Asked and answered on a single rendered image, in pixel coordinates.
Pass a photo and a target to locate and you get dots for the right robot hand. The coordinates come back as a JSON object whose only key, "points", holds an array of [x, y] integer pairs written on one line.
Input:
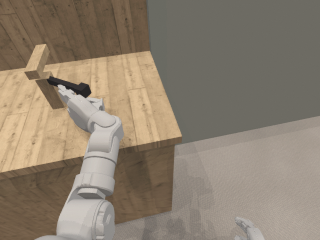
{"points": [[248, 227]]}

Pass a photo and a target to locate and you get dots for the left robot hand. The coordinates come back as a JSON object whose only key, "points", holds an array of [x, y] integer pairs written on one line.
{"points": [[80, 109]]}

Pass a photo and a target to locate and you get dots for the robot left upper arm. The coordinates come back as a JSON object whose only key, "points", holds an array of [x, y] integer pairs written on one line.
{"points": [[85, 219]]}

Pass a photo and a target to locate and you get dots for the tap lever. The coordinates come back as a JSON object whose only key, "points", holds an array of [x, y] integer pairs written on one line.
{"points": [[82, 89]]}

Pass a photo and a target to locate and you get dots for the counter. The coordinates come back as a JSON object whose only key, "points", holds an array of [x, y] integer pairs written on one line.
{"points": [[102, 43]]}

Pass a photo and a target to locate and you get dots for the robot left forearm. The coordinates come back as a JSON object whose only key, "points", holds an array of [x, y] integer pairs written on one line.
{"points": [[96, 178]]}

